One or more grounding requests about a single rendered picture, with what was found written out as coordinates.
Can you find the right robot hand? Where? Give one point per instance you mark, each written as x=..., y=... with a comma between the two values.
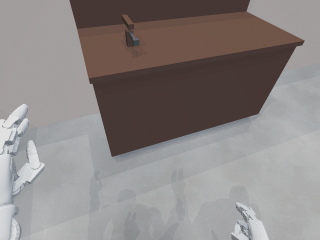
x=253, y=230

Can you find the counter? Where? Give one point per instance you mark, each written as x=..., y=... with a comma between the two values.
x=199, y=64

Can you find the tap lever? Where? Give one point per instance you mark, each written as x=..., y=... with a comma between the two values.
x=135, y=41

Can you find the robot left forearm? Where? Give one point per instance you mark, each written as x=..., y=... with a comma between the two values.
x=10, y=228

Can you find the left robot hand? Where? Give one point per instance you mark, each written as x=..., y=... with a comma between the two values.
x=11, y=131

